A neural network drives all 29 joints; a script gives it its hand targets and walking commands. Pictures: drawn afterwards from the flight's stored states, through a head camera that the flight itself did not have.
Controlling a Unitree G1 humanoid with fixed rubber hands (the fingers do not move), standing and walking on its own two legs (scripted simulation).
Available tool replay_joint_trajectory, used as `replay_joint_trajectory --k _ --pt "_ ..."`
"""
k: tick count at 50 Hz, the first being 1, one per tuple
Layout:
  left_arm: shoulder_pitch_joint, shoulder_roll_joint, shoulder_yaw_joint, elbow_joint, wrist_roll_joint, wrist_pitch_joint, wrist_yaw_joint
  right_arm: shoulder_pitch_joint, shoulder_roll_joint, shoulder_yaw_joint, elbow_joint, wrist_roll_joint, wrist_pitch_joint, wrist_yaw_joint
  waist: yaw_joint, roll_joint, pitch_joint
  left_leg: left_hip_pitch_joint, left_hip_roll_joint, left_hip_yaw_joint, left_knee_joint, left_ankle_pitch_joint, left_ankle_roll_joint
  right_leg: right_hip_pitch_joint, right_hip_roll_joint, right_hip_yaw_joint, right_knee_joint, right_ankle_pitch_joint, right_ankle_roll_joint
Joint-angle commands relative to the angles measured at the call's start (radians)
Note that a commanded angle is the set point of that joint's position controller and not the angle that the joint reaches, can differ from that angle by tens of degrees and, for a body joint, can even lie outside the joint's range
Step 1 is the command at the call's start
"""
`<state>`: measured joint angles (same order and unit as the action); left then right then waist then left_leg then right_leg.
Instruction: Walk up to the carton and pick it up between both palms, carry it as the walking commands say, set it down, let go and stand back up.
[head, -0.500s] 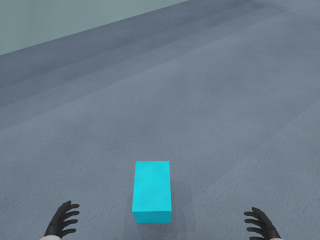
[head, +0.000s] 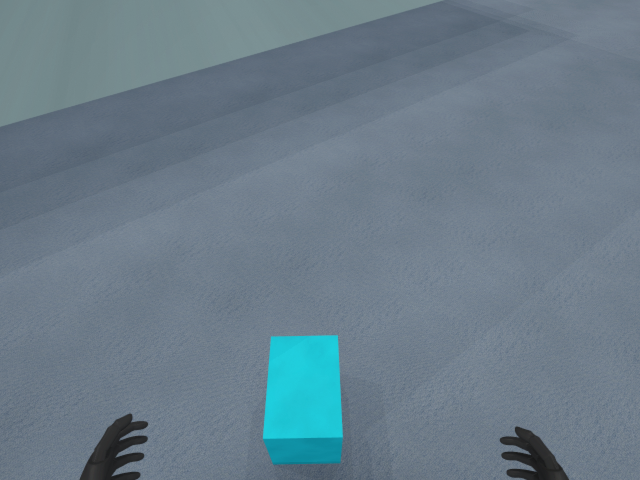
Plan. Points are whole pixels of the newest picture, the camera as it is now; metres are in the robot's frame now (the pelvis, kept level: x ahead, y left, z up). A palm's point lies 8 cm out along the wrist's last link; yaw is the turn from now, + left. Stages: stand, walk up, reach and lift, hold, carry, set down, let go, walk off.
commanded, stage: stand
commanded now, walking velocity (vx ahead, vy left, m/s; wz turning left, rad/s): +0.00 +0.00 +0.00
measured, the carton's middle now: (305, 399) +0.46 +0.07 -0.64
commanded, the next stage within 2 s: none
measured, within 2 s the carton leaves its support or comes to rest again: neither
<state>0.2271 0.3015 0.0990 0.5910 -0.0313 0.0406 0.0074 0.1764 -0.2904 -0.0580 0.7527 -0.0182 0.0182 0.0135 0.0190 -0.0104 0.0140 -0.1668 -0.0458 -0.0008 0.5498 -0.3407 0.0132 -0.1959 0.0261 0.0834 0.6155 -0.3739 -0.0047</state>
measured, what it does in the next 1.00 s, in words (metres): stands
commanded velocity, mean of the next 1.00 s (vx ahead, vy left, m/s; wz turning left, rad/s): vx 0.00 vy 0.00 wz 0.00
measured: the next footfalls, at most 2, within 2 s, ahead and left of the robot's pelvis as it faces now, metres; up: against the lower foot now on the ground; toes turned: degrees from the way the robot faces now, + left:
none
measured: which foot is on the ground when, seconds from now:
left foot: down 0.00-1.00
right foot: down 0.00-1.00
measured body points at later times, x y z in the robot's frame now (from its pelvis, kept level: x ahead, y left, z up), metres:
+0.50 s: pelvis -0.02 +0.00 +0.00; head -0.04 -0.01 +0.45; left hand +0.12 +0.30 -0.07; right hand +0.12 -0.28 -0.11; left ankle -0.03 +0.11 -0.73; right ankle -0.03 -0.11 -0.73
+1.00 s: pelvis -0.03 +0.00 +0.00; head -0.05 +0.00 +0.45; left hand +0.10 +0.30 -0.08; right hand +0.09 -0.28 -0.11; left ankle -0.03 +0.11 -0.73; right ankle -0.03 -0.11 -0.73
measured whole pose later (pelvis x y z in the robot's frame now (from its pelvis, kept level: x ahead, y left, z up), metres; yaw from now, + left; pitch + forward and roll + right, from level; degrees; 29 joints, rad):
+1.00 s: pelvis -0.03 +0.00 +0.00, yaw +0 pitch -4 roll +1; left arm 0.23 0.32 0.10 0.72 -0.03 0.01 0.01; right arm 0.18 -0.31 -0.06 0.90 -0.02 -0.01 0.01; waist 0.02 -0.01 0.02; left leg -0.17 -0.05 0.00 0.55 -0.30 0.02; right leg -0.20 0.03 0.08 0.61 -0.33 0.00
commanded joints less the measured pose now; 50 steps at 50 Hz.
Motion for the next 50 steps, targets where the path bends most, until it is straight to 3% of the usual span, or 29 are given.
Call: replay_joint_trajectory --k 1,4,9,31,50 --pt "-0.032 0.174 0.011 -0.013 0.091 -0.057 0.021 -0.045 -0.193 -0.04 -0.075 -0.024 -0.047 -0.03 -0.01 -0.028 -0.073 0.007 0.115 -0.133 -0.11 0.282 0.037 0.001 -0.082 0.062 -0.16 0.321 -0.023" --pt "-0.039 0.18 0.011 -0.003 0.092 -0.062 0.019 -0.059 -0.201 -0.041 -0.068 -0.026 -0.05 -0.028 -0.011 -0.023 -0.036 -0.033 0.114 -0.143 -0.135 0.182 0.041 -0.007 -0.081 0.073 -0.181 0.256 -0.024" --pt "-0.039 0.182 0.009 0.011 0.088 -0.068 0.014 -0.071 -0.208 -0.04 -0.056 -0.024 -0.059 -0.024 -0.005 -0.022 -0.015 -0.052 0.115 -0.157 -0.152 0.122 0.044 -0.017 -0.086 0.088 -0.199 0.186 -0.029" --pt "-0.054 0.195 0.001 0.074 0.073 -0.076 0.015 -0.073 -0.218 -0.029 0.03 -0.005 -0.065 -0.027 -0.009 -0.03 -0.018 -0.009 0.123 -0.154 -0.127 0.283 0.049 0.002 -0.101 0.097 -0.192 0.302 -0.038" --pt "-0.069 0.206 -0.002 0.123 0.072 -0.076 0.011 -0.097 -0.232 -0.023 0.083 -0.003 -0.069 -0.022 -0.005 -0.025 0.043 -0.049 0.133 -0.174 -0.172 0.173 0.055 -0.017 -0.103 0.11 -0.222 0.207 -0.041"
